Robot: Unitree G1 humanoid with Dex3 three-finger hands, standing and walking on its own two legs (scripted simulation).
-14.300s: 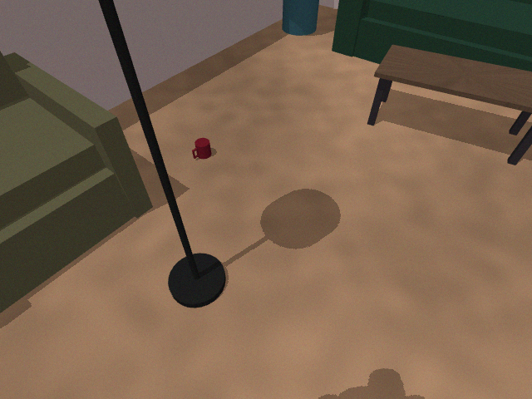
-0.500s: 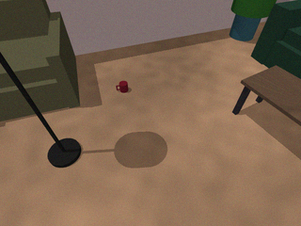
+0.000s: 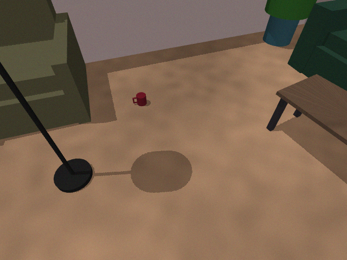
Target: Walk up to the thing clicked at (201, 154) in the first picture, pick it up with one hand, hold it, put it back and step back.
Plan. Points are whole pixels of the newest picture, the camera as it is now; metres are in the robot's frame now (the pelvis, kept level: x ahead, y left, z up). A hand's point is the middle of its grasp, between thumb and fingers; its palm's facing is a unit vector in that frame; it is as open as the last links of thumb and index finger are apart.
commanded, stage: stand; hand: left
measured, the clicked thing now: (139, 99) +1.49 +0.31 -0.74
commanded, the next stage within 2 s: walk up in 0.04 s
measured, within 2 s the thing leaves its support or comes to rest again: neither
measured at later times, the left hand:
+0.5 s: hand out of the picture +0.14 +0.36 -0.18, palm faces +0.03 -0.94 -0.34, open 7.4 cm
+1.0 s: hand (96, 150) +0.50 +0.29 -0.13, palm faces +0.01 -0.93 -0.36, open 7.4 cm
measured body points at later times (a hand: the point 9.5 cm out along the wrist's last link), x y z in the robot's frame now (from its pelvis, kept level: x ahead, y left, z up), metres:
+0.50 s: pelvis +0.12 +0.07 -0.02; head +0.12 +0.10 +0.43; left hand +0.14 +0.41 -0.15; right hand +0.21 -0.25 -0.11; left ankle +0.16 +0.18 -0.75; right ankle +0.06 -0.08 -0.68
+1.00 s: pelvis +0.38 +0.03 -0.02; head +0.40 +0.00 +0.43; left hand +0.50 +0.33 -0.10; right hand +0.41 -0.29 -0.15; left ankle +0.24 +0.17 -0.65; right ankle +0.44 -0.08 -0.75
